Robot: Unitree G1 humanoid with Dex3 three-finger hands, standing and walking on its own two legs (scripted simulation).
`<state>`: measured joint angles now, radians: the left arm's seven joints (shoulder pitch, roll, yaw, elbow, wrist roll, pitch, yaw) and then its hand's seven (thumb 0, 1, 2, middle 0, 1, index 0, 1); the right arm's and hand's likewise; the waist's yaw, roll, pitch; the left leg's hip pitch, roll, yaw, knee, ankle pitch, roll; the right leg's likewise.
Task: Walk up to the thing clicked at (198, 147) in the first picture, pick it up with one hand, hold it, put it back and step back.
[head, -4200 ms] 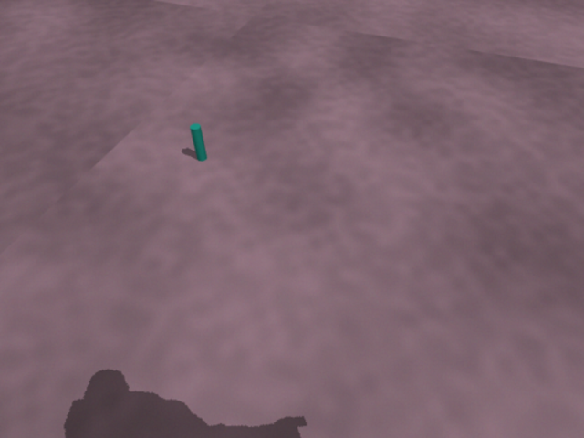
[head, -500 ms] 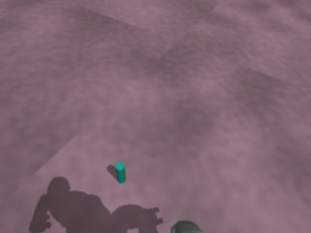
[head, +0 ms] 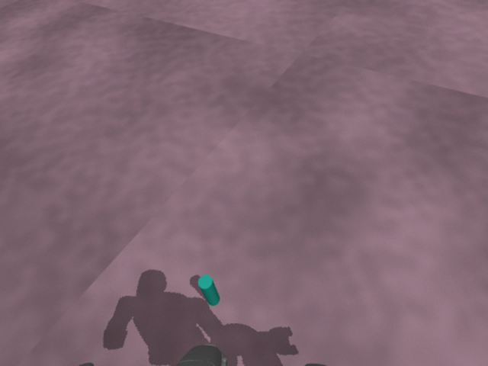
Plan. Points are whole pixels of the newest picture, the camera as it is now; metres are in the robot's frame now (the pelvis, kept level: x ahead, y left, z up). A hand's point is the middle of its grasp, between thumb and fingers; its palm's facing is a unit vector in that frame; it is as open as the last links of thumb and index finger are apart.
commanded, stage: walk up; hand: left
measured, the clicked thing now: (209, 291) +0.45 +0.20 -0.67
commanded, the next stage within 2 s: stand in 1.58 s
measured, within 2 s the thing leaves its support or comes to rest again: neither
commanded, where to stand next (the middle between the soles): +0.10 +0.03 m, yaw +0 degrees
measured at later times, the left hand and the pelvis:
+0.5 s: hand out of the picture +0.06 +0.29 -0.16, palm faces +0.03 -0.94 -0.33, open 7.4 cm; pelvis +0.02 +0.03 +0.00, yaw +2 degrees
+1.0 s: hand out of the picture +0.12 +0.27 -0.14, palm faces +0.02 -0.94 -0.34, open 7.4 cm; pelvis +0.04 +0.02 +0.02, yaw +1 degrees
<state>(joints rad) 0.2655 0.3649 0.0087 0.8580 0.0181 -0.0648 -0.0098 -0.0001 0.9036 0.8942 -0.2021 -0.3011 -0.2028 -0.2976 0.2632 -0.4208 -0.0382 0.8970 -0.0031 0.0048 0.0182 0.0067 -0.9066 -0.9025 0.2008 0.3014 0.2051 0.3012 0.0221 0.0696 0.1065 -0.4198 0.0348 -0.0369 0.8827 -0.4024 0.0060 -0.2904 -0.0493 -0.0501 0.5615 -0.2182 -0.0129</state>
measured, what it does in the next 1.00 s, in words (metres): steps on the spot: left foot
